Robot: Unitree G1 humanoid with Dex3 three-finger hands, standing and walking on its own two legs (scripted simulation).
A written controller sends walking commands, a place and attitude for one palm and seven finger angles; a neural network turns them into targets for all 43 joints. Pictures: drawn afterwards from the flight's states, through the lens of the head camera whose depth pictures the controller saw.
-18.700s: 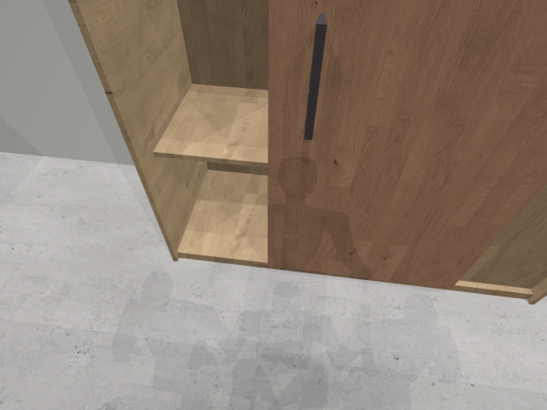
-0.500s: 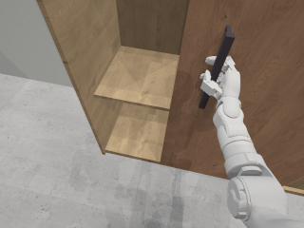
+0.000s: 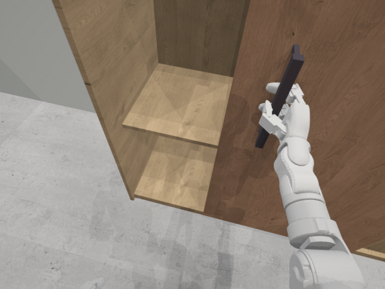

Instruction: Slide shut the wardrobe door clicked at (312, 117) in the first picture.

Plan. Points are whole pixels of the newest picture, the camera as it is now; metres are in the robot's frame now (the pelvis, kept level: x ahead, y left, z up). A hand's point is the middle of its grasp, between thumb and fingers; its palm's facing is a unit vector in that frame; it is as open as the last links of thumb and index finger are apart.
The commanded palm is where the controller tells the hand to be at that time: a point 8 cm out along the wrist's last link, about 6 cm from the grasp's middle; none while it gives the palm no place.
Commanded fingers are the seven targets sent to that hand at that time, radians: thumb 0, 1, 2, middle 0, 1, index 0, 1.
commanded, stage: tug the door sideways, standing still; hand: right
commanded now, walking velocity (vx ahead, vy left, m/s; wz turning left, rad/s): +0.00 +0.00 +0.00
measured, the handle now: (275, 103) +0.50 -0.11 +0.12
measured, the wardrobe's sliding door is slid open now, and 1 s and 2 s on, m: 0.39 0.38 0.35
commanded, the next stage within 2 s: step sideways, sliding the door along in 0.98 s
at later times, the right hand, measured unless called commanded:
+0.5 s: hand (263, 115) +0.45 -0.08 +0.13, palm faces +0.15 +0.99 -0.01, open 5.7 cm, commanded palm +0.42 -0.08 +0.13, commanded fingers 0.00 -0.90 -0.90 0.45 1.40 0.45 1.40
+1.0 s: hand (258, 115) +0.45 -0.07 +0.13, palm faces +0.13 +0.99 -0.03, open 5.8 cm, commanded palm +0.42 -0.07 +0.13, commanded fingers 0.00 -0.90 -0.90 0.45 1.40 0.45 1.40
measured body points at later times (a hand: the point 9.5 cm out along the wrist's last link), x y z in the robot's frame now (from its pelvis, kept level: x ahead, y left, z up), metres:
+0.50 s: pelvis +0.00 +0.00 +0.00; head +0.05 +0.01 +0.44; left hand +0.10 +0.22 -0.14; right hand +0.43 -0.13 +0.14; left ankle -0.02 +0.10 -0.73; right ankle -0.05 -0.12 -0.73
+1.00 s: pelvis -0.02 -0.01 -0.01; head +0.04 +0.00 +0.44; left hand +0.04 +0.22 -0.15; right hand +0.43 -0.12 +0.13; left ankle -0.02 +0.10 -0.73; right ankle -0.05 -0.12 -0.73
